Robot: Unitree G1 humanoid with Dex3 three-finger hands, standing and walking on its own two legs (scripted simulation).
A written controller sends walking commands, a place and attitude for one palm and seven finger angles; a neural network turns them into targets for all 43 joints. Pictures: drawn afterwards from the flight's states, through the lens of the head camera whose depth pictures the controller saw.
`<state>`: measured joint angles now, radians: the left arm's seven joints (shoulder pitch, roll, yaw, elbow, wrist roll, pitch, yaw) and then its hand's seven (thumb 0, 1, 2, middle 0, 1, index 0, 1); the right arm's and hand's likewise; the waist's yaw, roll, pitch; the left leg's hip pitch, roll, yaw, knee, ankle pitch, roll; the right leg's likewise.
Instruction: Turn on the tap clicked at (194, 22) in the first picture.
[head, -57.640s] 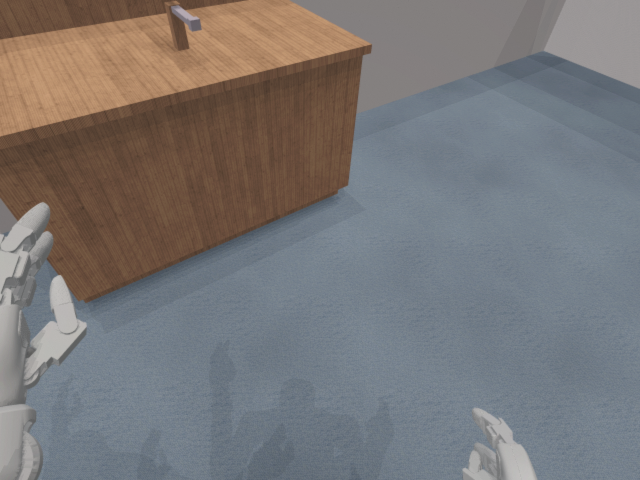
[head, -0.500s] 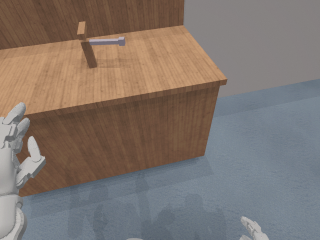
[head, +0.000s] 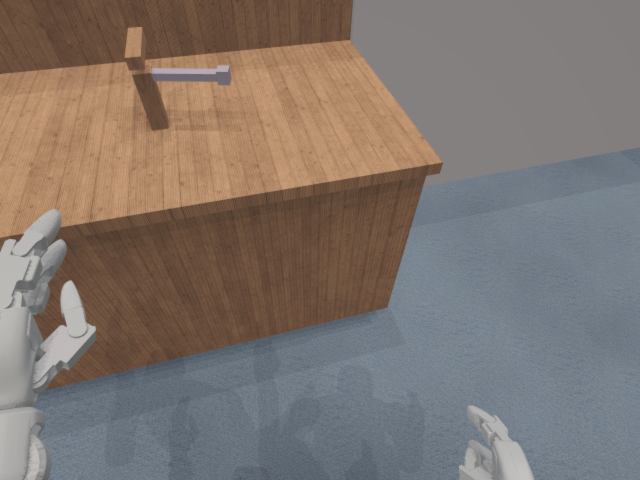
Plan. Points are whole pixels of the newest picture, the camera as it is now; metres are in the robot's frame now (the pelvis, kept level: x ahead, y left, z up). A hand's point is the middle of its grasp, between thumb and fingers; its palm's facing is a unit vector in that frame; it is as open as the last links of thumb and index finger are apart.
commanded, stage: stand and wait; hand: left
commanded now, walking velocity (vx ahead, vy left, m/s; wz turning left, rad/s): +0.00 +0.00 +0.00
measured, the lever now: (223, 75) +0.82 +0.24 +0.09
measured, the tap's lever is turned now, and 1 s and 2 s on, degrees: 76 76 76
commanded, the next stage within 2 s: none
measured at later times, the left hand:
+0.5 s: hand (67, 320) +0.22 +0.24 +0.16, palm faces +0.39 -0.86 -0.34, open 7.5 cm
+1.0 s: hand (44, 331) +0.21 +0.26 +0.17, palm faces +0.39 -0.85 -0.35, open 7.5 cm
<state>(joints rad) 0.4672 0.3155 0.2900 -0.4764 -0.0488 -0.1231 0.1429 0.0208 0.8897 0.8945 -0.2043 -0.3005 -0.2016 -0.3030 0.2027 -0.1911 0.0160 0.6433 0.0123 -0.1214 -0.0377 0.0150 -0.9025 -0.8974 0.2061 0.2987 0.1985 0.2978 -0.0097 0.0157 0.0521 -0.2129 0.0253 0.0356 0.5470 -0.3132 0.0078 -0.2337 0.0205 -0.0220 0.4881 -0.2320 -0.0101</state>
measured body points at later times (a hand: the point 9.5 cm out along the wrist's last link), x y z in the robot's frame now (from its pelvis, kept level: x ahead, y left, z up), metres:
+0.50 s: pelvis +0.01 +0.01 +0.01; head +0.01 +0.01 +0.46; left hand +0.19 +0.29 +0.18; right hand +0.19 -0.23 -0.06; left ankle -0.01 +0.11 -0.74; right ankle +0.02 -0.12 -0.74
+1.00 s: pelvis -0.01 +0.02 +0.01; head -0.01 +0.02 +0.46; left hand +0.18 +0.30 +0.19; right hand +0.16 -0.22 -0.07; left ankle -0.01 +0.11 -0.74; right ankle +0.02 -0.12 -0.74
